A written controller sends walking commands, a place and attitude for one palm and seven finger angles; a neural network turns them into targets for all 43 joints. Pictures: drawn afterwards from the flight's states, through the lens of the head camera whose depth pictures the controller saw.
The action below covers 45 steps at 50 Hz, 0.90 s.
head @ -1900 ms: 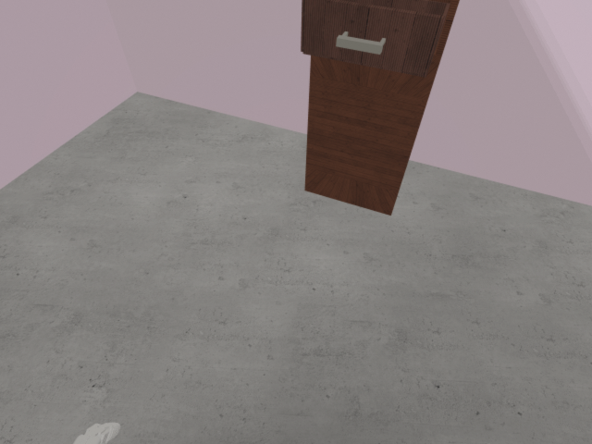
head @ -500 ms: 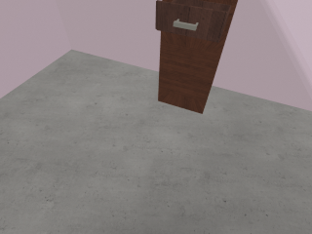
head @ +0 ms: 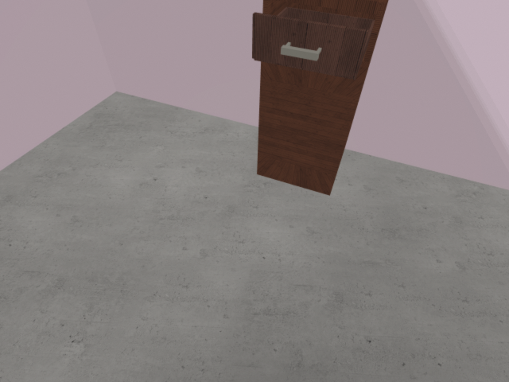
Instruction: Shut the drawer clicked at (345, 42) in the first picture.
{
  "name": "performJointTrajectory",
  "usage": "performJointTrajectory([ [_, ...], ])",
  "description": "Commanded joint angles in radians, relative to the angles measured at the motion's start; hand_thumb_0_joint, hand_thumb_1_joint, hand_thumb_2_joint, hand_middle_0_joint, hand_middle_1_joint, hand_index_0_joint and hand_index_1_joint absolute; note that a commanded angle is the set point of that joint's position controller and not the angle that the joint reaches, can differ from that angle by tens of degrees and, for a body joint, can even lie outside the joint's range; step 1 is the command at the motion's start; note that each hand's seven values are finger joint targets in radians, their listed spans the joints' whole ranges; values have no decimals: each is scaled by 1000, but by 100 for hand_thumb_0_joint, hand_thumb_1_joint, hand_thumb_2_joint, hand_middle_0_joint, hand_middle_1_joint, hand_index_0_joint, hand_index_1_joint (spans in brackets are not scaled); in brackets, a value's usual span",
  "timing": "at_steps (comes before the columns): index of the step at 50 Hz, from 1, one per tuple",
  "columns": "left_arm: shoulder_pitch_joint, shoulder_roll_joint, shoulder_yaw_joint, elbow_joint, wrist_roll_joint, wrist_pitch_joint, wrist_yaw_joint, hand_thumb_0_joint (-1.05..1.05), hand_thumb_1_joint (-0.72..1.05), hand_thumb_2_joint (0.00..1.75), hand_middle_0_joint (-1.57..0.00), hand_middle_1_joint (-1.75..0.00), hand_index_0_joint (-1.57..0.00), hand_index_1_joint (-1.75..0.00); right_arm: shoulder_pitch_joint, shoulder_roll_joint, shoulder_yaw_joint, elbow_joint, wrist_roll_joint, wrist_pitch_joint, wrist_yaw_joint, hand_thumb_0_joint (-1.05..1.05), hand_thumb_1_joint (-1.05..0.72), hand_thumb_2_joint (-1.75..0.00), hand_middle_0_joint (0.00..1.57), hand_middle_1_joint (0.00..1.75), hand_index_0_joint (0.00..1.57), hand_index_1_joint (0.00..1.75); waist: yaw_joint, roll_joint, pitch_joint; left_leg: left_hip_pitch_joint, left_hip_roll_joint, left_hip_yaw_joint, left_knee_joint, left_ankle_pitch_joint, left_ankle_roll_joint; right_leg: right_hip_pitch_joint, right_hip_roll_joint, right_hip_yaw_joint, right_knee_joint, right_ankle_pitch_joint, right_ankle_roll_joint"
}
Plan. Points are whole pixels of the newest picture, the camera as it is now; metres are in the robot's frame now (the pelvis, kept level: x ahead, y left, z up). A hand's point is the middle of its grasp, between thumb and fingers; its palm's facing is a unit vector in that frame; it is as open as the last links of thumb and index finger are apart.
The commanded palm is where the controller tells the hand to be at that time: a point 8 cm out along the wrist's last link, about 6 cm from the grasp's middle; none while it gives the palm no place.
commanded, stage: walk to a spot facing it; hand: left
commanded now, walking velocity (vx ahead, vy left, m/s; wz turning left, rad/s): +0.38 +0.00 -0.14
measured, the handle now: (301, 50) +1.10 -0.08 +0.06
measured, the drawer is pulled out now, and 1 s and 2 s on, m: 0.17 0.17 0.17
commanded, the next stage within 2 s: turn to face it in 0.66 s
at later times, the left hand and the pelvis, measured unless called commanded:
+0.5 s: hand (177, 337) +0.25 +0.18 -0.19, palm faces -0.11 -0.98 -0.19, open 7.3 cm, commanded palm none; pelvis +0.16 -0.01 -0.02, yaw -7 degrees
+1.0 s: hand (198, 295) +0.34 +0.15 -0.20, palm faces -0.04 -0.99 -0.11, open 7.4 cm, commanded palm none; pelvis +0.33 -0.01 -0.01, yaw -8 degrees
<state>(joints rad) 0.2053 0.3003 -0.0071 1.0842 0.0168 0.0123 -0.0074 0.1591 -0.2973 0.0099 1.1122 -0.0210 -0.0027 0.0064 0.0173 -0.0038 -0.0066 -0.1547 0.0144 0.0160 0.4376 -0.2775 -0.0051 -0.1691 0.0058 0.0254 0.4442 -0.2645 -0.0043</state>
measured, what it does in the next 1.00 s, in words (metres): walks ahead: right foot, then left foot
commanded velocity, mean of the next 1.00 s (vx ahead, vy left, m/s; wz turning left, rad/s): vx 0.24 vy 0.00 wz -0.15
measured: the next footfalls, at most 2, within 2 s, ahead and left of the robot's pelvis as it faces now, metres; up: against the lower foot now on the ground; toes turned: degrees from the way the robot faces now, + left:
right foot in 0.54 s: +0.34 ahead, -0.13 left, +0.00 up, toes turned -15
left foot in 0.94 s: +0.45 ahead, +0.08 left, +0.00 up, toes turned -6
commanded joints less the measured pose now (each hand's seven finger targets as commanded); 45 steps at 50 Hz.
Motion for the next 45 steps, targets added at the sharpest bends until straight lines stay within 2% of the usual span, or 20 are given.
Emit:
performJointTrajectory([
  [1, 95, 115, 42, -39, 7, -18, -3, 0, 90, 90, -20, -30, -20, -30, 50, -105, -33, -54, -1, -20, -8, 0, -90, -90, 20, 30, 20, 30, 2, -44, 121, -143, 70, -71, -14, -244, 42, -73, -99, 176, -103, -304, -75],
  [6, 193, 125, 74, -21, 4, -47, 13, 0, 90, 90, -20, -30, -20, -30, 85, -29, -37, -80, 6, -52, -12, 0, -90, -90, 20, 30, 20, 30, -3, -140, 104, -229, 35, 63, 183, -143, 13, 41, -244, 334, -122, -49, -183],
  [8, 153, 83, 75, -28, 1, -47, 14, 0, 90, 90, -20, -30, -20, -30, 210, -18, -39, -36, 9, -69, -18, 0, -90, -90, 20, 30, 20, 30, -67, -36, 82, 32, 60, 38, -2, -47, 36, -101, -150, 180, 66, 121, -135],
  [9, 104, 19, 64, -53, -3, -48, 7, 0, 90, 90, -20, -30, -20, -30, 376, -77, -59, 25, -3, -78, -27, 0, -90, -90, 20, 30, 20, 30, -128, 202, 55, 259, 207, -194, -85, 151, 107, -312, -4, 19, 390, 116, -73],
  [10, 6, -24, 51, -99, -2, -64, 10, 0, 90, 90, -20, -30, -20, -30, 522, -114, -71, 80, -6, -80, -39, 0, -90, -90, 20, 30, 20, 30, -167, 379, 100, 392, 377, -373, -153, 487, 164, -570, 38, -76, 614, -265, -33],
  [11, -48, 3, 60, -109, 4, -62, 16, 0, 90, 90, -20, -30, -20, -30, 538, -42, -48, 91, -5, -73, -48, 0, -90, -90, 20, 30, 20, 30, -154, 181, 182, 345, 408, -356, -126, 628, 192, -623, -18, -10, 707, -261, -45],
  [12, -43, -28, 63, -102, 3, -61, 8, 0, 90, 90, -20, -30, -20, -30, 494, -26, -46, 69, -8, -76, -50, 0, -90, -90, 20, 30, 20, 30, -124, 80, 190, 322, 398, -287, -121, 618, 205, -638, -55, -8, 750, -226, -47],
  [14, -20, -69, 64, -96, 7, -46, -8, 0, 90, 90, -20, -30, -20, -30, 418, 2, -45, 41, -4, -88, -52, 0, -90, -90, 20, 30, 20, 30, -75, 90, 205, 243, 334, -161, -183, 477, 172, -622, -82, -31, 764, -137, -35],
  [17, -60, -101, 60, -122, 8, -32, -29, 0, 90, 90, -20, -30, -20, -30, 405, 42, -39, 50, -1, -101, -57, 0, -90, -90, 20, 30, 20, 30, -47, 126, 228, 178, 264, -28, -254, 431, 139, -585, -92, -99, 609, -23, -28],
  [21, -78, -114, 54, -129, 0, -35, -32, 0, 90, 90, -20, -30, -20, -30, 396, 21, -46, 72, 3, -97, -57, 0, -90, -90, 20, 30, 20, 30, -23, 144, 194, 121, 238, 98, -230, 658, 129, -306, -24, -189, 289, 74, -65],
  [23, 52, -88, 64, -90, 4, -39, -24, 0, 90, 90, -20, -30, -20, -30, 361, -11, -58, 72, 8, -92, -56, 0, -90, -90, 20, 30, 20, 30, 42, 144, 111, 157, 250, 139, -80, 859, 119, -159, 9, -198, 248, 91, -98],
  [25, 265, -39, 82, -22, 15, -48, -12, 0, 90, 90, -20, -30, -20, -30, 332, -21, -66, 62, 12, -86, -49, 0, -90, -90, 20, 30, 20, 30, 132, 111, 3, 70, 208, 169, 217, 830, 84, 118, 40, -211, 161, 133, -115],
  [26, 369, 35, 102, 7, 22, -61, 0, 0, 90, 90, -20, -30, -20, -30, 344, 22, -60, 57, 21, -85, -37, 0, -90, -90, 20, 30, 20, 30, 171, 12, -52, -113, 163, 166, 494, 542, 57, 303, -91, -63, 106, 120, -159],
  [27, 414, 125, 121, 12, 14, -68, 12, 0, 90, 90, -20, -30, -20, -30, 399, 102, -52, 34, 32, -88, -33, 0, -90, -90, 20, 30, 20, 30, 142, -205, -150, -342, 24, 136, 868, -193, 25, 413, -388, 415, -19, 85, -289],
  [28, 364, 151, 126, -11, -9, -61, 14, 0, 90, 90, -20, -30, -20, -30, 335, 92, -58, -2, 29, -79, -33, 0, -90, -90, 20, 30, 20, 30, 123, -146, -120, -409, 42, 27, 1008, -275, 50, 310, -461, 534, -172, -59, -328],
  [30, 147, 60, 100, -70, -7, -57, 24, 0, 90, 90, -20, -30, -20, -30, 258, 84, -69, -24, 7, -58, -22, 0, -90, -90, 20, 30, 20, 30, 40, -65, 48, -412, 128, -28, 998, -125, 52, -36, -410, 416, -256, -356, -247],
  [32, 64, -1, 76, -89, 6, -68, 30, 0, 90, 90, -20, -30, -20, -30, 301, 120, -62, -4, -8, -29, -18, 0, -90, -90, 20, 30, 20, 30, -34, -16, 70, -341, 155, -22, 897, -67, 29, -204, -346, 225, -263, -231, -195],
  [35, 51, -4, 72, -78, 13, -78, 31, 0, 90, 90, -20, -30, -20, -30, 337, 140, -61, -9, -6, -8, -11, 0, -90, -90, 20, 30, 20, 30, -76, -34, 39, -281, 157, 10, 707, -51, 4, -254, -297, 71, -268, -100, -175],
  [42, 122, -10, 66, -54, 9, -76, 22, 0, 90, 90, -20, -30, -20, -30, 155, 140, -52, -90, 0, -31, -1, 0, -90, -90, 20, 30, 20, 30, -23, -64, 69, -206, 100, 85, 288, 19, -20, -156, -250, 20, -210, 114, -173],
  [45, 134, -27, 65, -45, 2, -58, 23, 0, 90, 90, -20, -30, -20, -30, 189, 113, -49, -69, 2, -47, -13, 0, -90, -90, 20, 30, 20, 30, -41, -47, 61, -23, 80, 105, 82, 136, -30, -167, -189, -1, -91, 141, -128],
])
